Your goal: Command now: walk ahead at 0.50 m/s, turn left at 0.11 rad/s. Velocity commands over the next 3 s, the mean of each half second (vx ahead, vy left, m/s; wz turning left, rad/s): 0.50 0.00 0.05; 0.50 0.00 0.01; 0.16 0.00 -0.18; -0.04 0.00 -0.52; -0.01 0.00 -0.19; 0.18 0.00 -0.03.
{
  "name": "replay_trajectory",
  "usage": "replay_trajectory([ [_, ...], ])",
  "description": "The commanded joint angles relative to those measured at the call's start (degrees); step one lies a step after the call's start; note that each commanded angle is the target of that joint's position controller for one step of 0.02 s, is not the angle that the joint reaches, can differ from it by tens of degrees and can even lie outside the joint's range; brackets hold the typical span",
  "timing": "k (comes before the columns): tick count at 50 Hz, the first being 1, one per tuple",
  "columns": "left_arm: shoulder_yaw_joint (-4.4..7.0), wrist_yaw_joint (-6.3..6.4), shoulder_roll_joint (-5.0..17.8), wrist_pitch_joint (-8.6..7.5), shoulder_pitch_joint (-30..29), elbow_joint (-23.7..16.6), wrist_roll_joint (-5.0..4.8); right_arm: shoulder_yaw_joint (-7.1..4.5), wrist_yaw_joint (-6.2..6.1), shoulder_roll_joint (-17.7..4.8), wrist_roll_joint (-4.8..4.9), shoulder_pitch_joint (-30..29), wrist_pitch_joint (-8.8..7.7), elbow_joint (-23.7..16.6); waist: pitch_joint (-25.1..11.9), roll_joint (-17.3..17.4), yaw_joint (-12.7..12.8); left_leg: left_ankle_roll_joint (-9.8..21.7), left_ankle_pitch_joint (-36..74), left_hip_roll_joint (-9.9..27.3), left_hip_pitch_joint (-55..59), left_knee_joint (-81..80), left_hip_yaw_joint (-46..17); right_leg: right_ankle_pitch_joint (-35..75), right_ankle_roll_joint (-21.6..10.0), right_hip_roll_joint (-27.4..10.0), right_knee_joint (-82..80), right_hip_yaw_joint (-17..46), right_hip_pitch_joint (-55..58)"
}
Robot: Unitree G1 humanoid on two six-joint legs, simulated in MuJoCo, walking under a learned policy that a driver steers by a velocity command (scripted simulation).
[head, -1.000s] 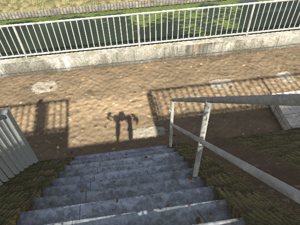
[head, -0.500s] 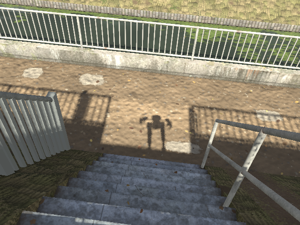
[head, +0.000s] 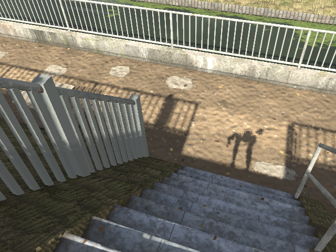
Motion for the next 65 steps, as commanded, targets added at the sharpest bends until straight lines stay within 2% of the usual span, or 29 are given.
replay_trajectory([
  [1,1.89,0.36,8.82,-1.72,-4.36,-6.2,-0.47,-0.87,0.75,-3.05,-0.11,-0.74,0.93,-3.08,1.31,-7.28,-3.92,-1.52,7.47,1.75,-2.63,2.48,1.31,46.98,-7.98,-13.28,-14.32,14.6,-1.1],
  [5,2.05,0.57,9.66,-1.43,-2.52,-6.75,0.01,0.5,1.32,-1.13,-0.42,-4.23,1.47,-4.26,-0.02,-8.47,-2.75,-1.61,8.89,4.94,0.97,-10.73,5.43,44.64,-6.84,-11.62,-14.12,10.22,1.78],
  [7,2.47,0.26,10.49,-1.62,-3.27,-7.29,0.34,0.01,1.11,-2.88,-0.8,-2.31,1.1,-2.98,-2.7,-9.67,-2.82,-0.5,12.01,6.83,3.53,-6.42,6.01,42.43,-8.76,-13.81,-11.5,12.28,1.91],
  [9,2.72,0.09,10.96,-0.3,-2.99,-7.48,0.84,1.37,1.42,-0.87,-0.42,-7.21,1.08,-5.74,-0.17,-11.24,-0.92,-1.7,-3.5,7.79,8.02,-21.08,11.1,42.54,-7.28,-11.73,-14.88,9.54,1.89],
  [12,3.13,0.23,10.72,1.59,-3.77,-7.39,0.73,1.98,1.36,-0.25,-0.73,-1.02,0.79,-4.63,-0.74,-12.4,-2.27,-0.61,-6.39,7.8,18.37,-31.73,12.87,43.07,-6.76,-11.83,-11.47,9.96,1.78],
  [13,3.08,0.3,10.36,1.83,-5.42,-7.87,-0.24,1.64,1.21,-0.74,-1.05,5.37,0.19,-2.35,-2.79,-7.85,-5.47,0.51,4.1,6.97,27.08,-38.68,12.92,43.65,-5.17,-9.68,-5.03,8.33,-0.34],
  [14,3.1,0.66,8.97,1.89,-5.7,-9.13,-0.5,0.76,1.23,-4.47,-1.81,12.16,-0.51,-0.08,-4.88,3.27,-6.94,2.84,27.75,12.19,35.63,-39.63,2.05,34.22,-2.17,-3.94,10.46,4.93,-6.88],
  [15,2.25,1.08,5.67,2.13,-4.97,-11.67,-0.41,-0.52,1.69,-10.72,0.03,13.32,-1.62,0.09,-3.8,16.64,-5.74,10.94,44.91,23.63,35.47,-44.57,-14.46,-6.02,1.04,5.68,21.13,2.86,-20.33],
  [16,3.05,1.94,8.12,2.6,-6.92,-10.71,0.23,-0.81,2.18,-10.25,1.7,12.65,-2.48,0.05,-2.0,10.21,-6.59,14.14,29.58,26.08,27.89,-47.91,-18.2,-6.58,2.24,4.6,24.88,10.26,-20.61],
  [18,3.34,1.64,8.71,2.52,-11.37,-10.64,-0.41,0.86,2.12,-5.24,0.26,2.18,-2.87,-2.86,2.44,4.18,-3.53,13.11,19.23,22.96,18.22,-49.78,-11.69,1.84,3.8,3.71,27.21,9.15,-18.31],
  [20,3.3,1.3,7.74,2.69,-8.55,-8.4,0.7,1.05,1.38,-4.16,-0.31,2.53,-3.28,-3.41,-0.19,4.32,-2.42,13.01,20.14,21.16,15.67,-49.25,-8.65,7.4,4.13,4.53,30.82,8.14,-15.2],
  [24,3.03,1.01,6.46,3.11,-11.0,-8.05,0.85,0.88,0.73,-3.98,0.29,7.65,-3.71,-2.7,0.19,0.79,-2.9,14.11,20.81,23.0,19.62,-49.19,-10.87,8.02,4.44,4.82,30.18,11.61,-20.12],
  [32,1.86,0.69,5.17,3.08,-12.66,-7.77,0.75,0.22,0.9,-6.55,-0.54,8.44,-3.57,-4.85,-3.9,3.69,-4.28,13.74,25.07,20.47,18.49,-47.65,-4.58,7.53,4.25,4.29,22.0,2.93,-8.8],
  [34,0.58,0.41,3.63,2.97,-15.4,-9.55,0.6,0.34,0.9,-5.84,-0.51,8.94,-2.51,-4.1,-1.59,3.93,-4.99,12.4,20.77,19.98,18.85,-49.86,-4.69,-2.45,3.8,1.83,9.17,2.82,-7.73],
  [36,-0.07,0.34,2.86,2.82,-12.94,-8.96,0.38,0.07,0.99,-6.39,0.05,8.94,-1.23,-3.59,-1.43,5.0,-4.55,11.82,22.55,19.82,16.55,-49.85,-5.0,-2.09,2.85,2.3,1.87,0.48,-0.73],
  [38,-0.59,0.19,1.5,2.46,-5.44,-6.68,0.76,0.11,0.71,-6.39,1.32,6.11,-0.06,-3.81,-1.54,2.33,-0.34,9.59,21.33,18.27,11.17,-45.76,-3.12,6.68,0.38,2.97,-11.98,-0.95,10.56],
  [39,-0.34,0.05,2.46,2.13,-0.7,-5.1,1.66,0.35,0.42,-4.56,1.36,3.86,0.32,-4.42,0.14,-3.01,1.78,6.74,21.79,14.83,3.71,-35.22,-0.01,7.81,-1.96,0.57,-18.3,6.1,17.51],
  [40,0.11,-0.12,6.71,1.42,1.19,-5.34,1.9,1.16,0.23,-0.81,0.43,2.68,-0.05,-7.08,1.33,-14.21,0.67,3.04,2.36,6.83,-9.72,-21.53,5.86,25.84,-5.09,-13.4,-19.53,26.73,23.43],
  [41,2.69,-0.42,13.11,0.81,0.57,-5.18,0.07,0.34,-0.24,-4.0,0.28,1.43,-0.53,-8.47,3.29,-17.28,1.47,0.12,-9.5,4.68,-14.42,-18.74,2.32,30.04,-11.18,-21.19,-22.59,36.78,16.24],
  [42,2.38,-0.46,11.22,-0.07,-3.07,-6.21,-0.24,-0.42,-0.26,-6.29,-0.07,0.07,-0.83,-7.49,4.32,-10.83,-0.03,-1.43,-5.61,5.56,-12.33,-13.45,-1.43,29.8,-12.5,-20.36,-23.69,34.51,13.1],
  [44,0.94,-0.57,6.95,-1.06,-10.22,-8.27,-0.13,-0.91,0.25,-6.09,0.12,1.72,-0.92,-5.49,2.87,-6.17,-3.95,-3.24,1.04,5.23,-5.3,-9.06,-1.73,34.74,-10.66,-16.04,-23.45,24.93,7.39],
  [54,1.41,-0.56,8.72,-1.2,-7.68,-8.6,0.37,1.29,1.2,-1.14,-0.38,-3.73,1.17,-5.81,0.13,-9.88,-1.24,-3.73,2.01,8.99,12.25,-24.93,9.51,42.91,-8.49,-10.2,-21.63,11.38,3.7],
  [56,1.22,-0.45,8.18,-0.24,-4.77,-7.27,0.91,1.78,0.92,-0.48,-0.67,-0.39,1.05,-4.37,-0.06,-9.95,-0.92,-3.08,-5.95,8.1,16.66,-30.49,11.01,42.02,-9.08,-10.44,-19.65,12.31,4.4],
  [58,0.46,-0.06,6.59,0.66,-6.55,-6.74,-0.08,2.26,0.7,1.34,-0.66,7.87,0.62,-0.5,0.68,-7.49,-5.12,-1.55,2.07,7.62,28.31,-45.19,11.34,36.96,-6.61,-8.98,-16.28,12.13,0.07],
  [59,0.01,-0.06,5.04,0.68,-7.09,-7.01,-0.52,1.84,0.43,-0.84,-1.35,11.26,0.24,0.99,0.98,-1.79,-6.3,-0.41,15.4,11.82,35.74,-51.18,4.25,32.47,-3.11,-5.99,-9.41,10.35,-4.26],
  [60,-0.5,-0.34,2.55,1.17,-2.9,-7.42,-1.1,1.19,0.33,-5.83,-0.81,11.17,-0.52,0.71,0.2,9.56,-3.03,5.3,30.79,22.01,36.54,-52.26,-8.04,5.32,0.25,0.86,-3.41,5.95,-9.89],
  [61,-0.02,0.26,4.29,2.37,-1.93,-6.42,-0.46,1.52,0.7,-5.31,0.85,10.24,-1.29,0.7,-1.17,11.13,-3.62,11.08,32.49,27.68,27.78,-55.24,-14.18,-9.22,1.96,1.11,-1.65,6.64,-5.76],
  [62,0.64,0.22,5.92,3.02,-3.49,-5.66,-0.79,2.7,0.82,-2.08,0.66,4.88,-1.89,-0.57,1.53,6.83,-2.17,11.67,31.16,26.4,23.79,-55.93,-11.47,-7.35,2.83,-0.17,-0.58,7.71,-3.41],
  [65,1.26,-0.59,5.84,3.63,-5.52,-5.35,-0.21,2.41,-0.41,-3.07,-0.22,-0.21,-1.84,-2.3,-0.26,4.65,-1.12,9.52,37.46,22.68,21.61,-53.52,-2.82,-0.8,3.19,0.19,6.7,5.91,-1.54],
])
Next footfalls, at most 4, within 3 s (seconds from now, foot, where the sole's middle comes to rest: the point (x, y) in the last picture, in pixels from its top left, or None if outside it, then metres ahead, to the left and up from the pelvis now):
0.28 left None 0.03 0.13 -0.75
0.78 right None -0.03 -0.03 -0.75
1.18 left None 0.04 0.18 -0.75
1.62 right None -0.08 0.01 -0.75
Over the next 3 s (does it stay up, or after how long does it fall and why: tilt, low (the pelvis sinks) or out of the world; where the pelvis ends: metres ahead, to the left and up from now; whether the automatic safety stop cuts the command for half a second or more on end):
stays up -0.09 0.11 0.02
